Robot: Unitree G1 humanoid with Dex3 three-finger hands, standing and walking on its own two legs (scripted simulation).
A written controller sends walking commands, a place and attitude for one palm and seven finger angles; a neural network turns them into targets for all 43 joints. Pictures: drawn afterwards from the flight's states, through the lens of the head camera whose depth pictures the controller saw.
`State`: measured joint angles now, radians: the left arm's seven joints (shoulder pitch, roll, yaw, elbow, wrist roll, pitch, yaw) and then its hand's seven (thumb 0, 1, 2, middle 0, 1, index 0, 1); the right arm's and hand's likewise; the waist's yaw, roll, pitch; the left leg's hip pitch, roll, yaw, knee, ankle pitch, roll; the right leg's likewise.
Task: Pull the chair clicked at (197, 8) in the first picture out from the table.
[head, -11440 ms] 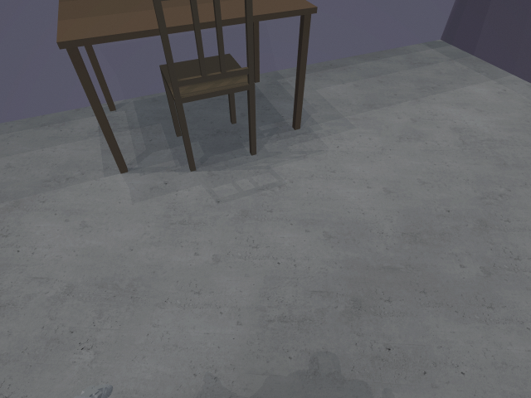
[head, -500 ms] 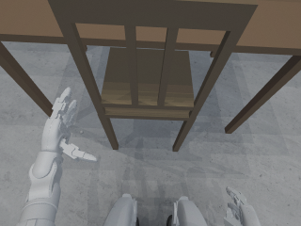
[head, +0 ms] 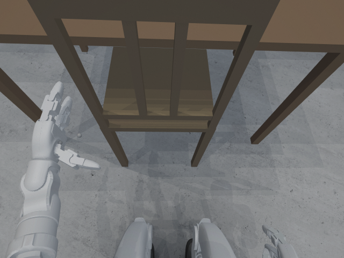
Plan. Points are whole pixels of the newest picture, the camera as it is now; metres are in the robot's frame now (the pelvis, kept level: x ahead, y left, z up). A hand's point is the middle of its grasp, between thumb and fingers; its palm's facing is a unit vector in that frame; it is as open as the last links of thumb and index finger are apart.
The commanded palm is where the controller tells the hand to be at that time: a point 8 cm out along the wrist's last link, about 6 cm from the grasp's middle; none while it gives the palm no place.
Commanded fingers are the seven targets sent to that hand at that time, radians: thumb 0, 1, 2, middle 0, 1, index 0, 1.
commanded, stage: aim the fingers beside a spindle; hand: left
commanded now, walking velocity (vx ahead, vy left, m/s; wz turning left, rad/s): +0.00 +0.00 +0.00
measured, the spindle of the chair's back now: (137, 78) +0.52 +0.10 +0.04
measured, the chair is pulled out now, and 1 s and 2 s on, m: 0.00 0.00 0.00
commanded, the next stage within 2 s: none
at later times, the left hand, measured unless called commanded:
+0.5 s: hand (83, 138) +0.37 +0.21 +0.01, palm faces +0.03 -1.00 -0.03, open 16.9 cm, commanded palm +0.35 +0.26 +0.02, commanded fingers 0.00 -0.50 0.30 -0.06 -0.08 -0.06 -0.08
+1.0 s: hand (77, 136) +0.37 +0.22 +0.03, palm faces +0.07 -1.00 -0.05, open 16.9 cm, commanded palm +0.34 +0.26 +0.02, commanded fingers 0.00 -0.50 0.30 -0.06 -0.08 -0.06 -0.08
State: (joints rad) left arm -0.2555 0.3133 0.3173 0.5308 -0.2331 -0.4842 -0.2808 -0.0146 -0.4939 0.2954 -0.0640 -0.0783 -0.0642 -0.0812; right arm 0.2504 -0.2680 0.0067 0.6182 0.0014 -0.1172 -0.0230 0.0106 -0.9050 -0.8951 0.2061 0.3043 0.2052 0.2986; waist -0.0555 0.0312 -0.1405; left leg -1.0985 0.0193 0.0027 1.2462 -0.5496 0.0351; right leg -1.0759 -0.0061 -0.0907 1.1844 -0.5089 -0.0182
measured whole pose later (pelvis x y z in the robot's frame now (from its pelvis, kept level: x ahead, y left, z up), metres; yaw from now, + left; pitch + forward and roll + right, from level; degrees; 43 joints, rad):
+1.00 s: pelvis +0.00 +0.00 +0.00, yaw +0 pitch +23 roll -3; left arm -0.27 0.31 0.30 0.59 -0.21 -0.49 -0.24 -0.01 -0.50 0.30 -0.07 -0.08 -0.07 -0.08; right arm 0.23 -0.26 0.02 0.61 0.00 -0.11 -0.02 0.01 -0.90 -0.90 0.21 0.30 0.21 0.30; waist -0.05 0.03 -0.15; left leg -1.09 0.01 0.00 1.25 -0.55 0.04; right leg -1.07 -0.01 -0.09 1.19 -0.51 -0.01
